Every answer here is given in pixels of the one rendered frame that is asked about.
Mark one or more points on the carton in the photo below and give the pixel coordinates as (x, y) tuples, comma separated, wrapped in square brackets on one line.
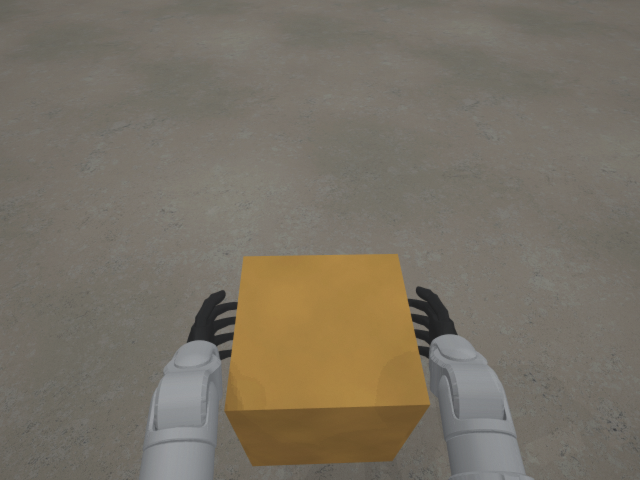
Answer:
[(325, 366)]

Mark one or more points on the left robot hand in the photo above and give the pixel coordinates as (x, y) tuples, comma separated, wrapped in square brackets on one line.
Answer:
[(205, 327)]

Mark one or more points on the right robot hand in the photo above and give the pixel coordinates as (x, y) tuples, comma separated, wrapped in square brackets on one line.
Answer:
[(437, 322)]

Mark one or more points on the robot left forearm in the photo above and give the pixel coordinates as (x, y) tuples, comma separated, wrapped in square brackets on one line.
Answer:
[(181, 431)]

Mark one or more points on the robot right forearm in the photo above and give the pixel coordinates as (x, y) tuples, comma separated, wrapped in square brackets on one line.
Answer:
[(476, 419)]

